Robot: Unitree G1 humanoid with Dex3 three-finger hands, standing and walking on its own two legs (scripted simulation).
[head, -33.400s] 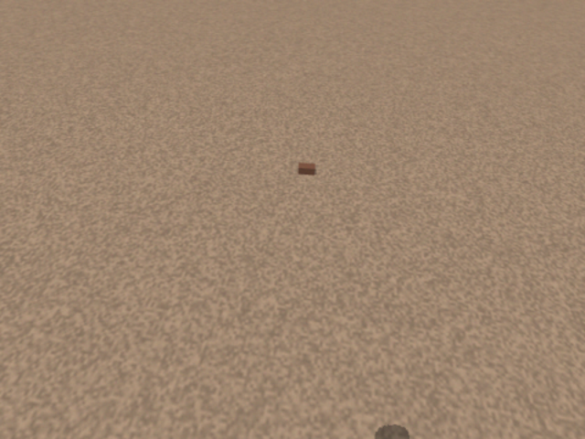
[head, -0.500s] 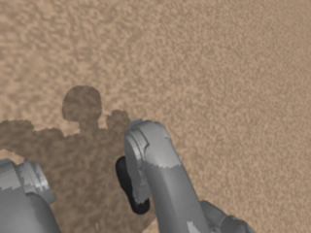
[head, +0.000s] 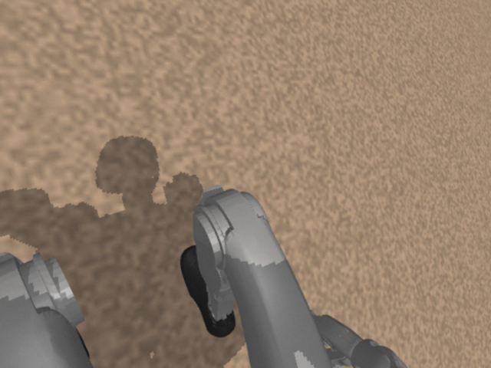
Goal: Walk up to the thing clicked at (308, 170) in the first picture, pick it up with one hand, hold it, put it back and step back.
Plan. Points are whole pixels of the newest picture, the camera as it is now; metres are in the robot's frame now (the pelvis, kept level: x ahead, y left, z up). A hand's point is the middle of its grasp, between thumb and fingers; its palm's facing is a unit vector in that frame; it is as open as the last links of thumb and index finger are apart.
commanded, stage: close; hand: left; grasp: from above
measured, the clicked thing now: out of the picture +0.44 +0.31 -0.28
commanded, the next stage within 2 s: settle in 0.36 s
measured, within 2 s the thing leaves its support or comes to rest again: leaves its support in 0.78 s
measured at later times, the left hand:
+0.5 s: hand out of the picture +0.42 +0.30 -0.25, palm faces -0.42 -0.16 -0.89, open 7.5 cm
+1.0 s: hand out of the picture +0.43 +0.33 -0.19, palm faces -0.37 -0.15 -0.92, open 7.5 cm
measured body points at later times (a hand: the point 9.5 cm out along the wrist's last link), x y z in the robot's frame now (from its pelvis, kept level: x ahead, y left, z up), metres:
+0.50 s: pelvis +0.00 +0.00 +0.00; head +0.25 +0.13 +0.35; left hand +0.44 +0.31 -0.20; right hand +0.07 -0.25 -0.06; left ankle +0.06 +0.13 -0.26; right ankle +0.12 -0.14 -0.26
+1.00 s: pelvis +0.01 +0.00 +0.01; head +0.23 +0.12 +0.38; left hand +0.44 +0.33 -0.14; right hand +0.08 -0.26 -0.07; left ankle +0.06 +0.13 -0.26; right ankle +0.12 -0.14 -0.26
